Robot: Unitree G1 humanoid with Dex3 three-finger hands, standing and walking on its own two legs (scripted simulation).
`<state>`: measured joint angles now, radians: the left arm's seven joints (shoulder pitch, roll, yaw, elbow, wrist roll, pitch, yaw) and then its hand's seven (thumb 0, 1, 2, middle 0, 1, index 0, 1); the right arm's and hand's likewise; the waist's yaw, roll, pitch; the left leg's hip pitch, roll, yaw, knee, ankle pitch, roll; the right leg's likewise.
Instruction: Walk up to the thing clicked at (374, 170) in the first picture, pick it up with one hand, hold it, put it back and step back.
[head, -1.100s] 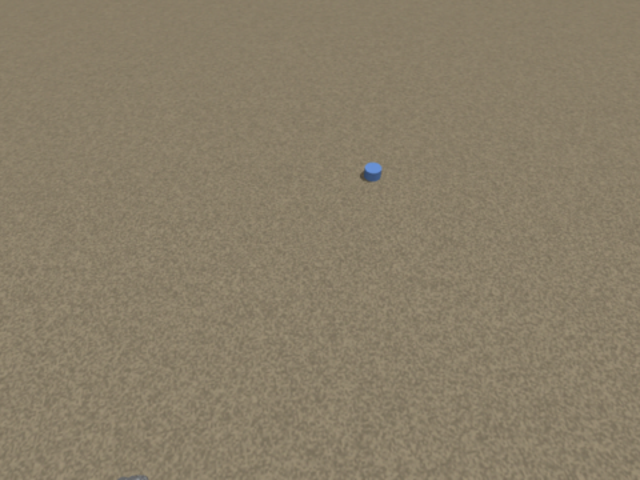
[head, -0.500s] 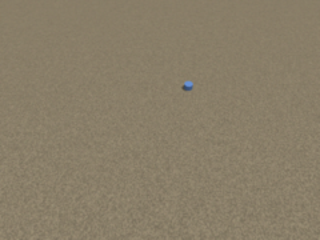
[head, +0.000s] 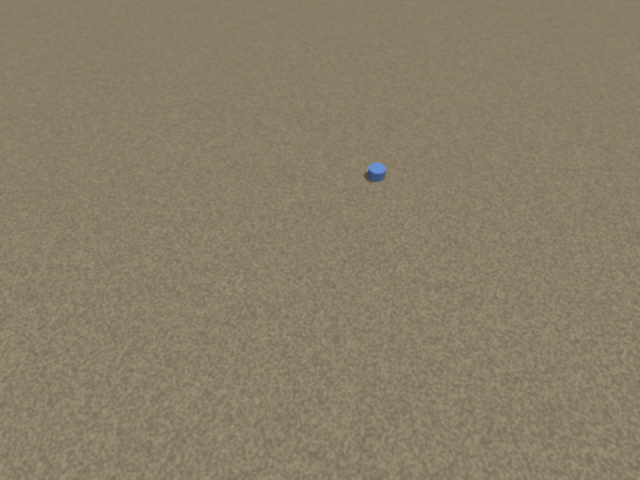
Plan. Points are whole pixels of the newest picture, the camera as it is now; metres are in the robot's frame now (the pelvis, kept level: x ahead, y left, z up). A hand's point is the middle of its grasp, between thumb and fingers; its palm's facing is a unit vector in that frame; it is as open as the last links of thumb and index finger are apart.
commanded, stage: stand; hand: left
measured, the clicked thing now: (377, 172) +1.47 -0.22 -0.76
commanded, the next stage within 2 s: walk up in 0.02 s
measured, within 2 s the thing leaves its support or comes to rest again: neither
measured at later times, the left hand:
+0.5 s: hand (226, 424) +0.21 +0.17 -0.15, palm faces -0.11 -0.91 -0.41, open 7.4 cm
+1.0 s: hand (278, 259) +0.52 +0.11 -0.15, palm faces -0.32 -0.88 -0.35, open 7.4 cm
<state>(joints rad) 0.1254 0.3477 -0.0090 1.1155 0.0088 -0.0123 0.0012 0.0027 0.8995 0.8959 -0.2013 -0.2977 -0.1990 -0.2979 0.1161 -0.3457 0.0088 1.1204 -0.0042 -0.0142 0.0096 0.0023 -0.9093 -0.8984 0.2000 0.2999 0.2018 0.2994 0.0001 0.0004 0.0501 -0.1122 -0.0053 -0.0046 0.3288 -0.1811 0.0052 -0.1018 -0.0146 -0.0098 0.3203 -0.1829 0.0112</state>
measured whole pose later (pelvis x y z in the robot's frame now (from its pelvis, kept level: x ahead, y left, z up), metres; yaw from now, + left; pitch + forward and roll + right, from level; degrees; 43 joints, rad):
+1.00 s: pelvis +0.37 -0.13 -0.01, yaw -16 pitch -2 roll +0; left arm 0.28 0.46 0.05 0.88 -0.01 -0.06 -0.05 0.01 0.90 0.90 -0.20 -0.30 -0.20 -0.30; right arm 0.30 -0.38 -0.06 0.86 -0.01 -0.10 0.06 0.00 -0.91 -0.90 0.20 0.30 0.20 0.30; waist -0.03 -0.06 0.07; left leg -0.18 0.06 0.13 0.48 -0.27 0.01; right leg -0.48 -0.03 0.05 1.03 -0.32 -0.03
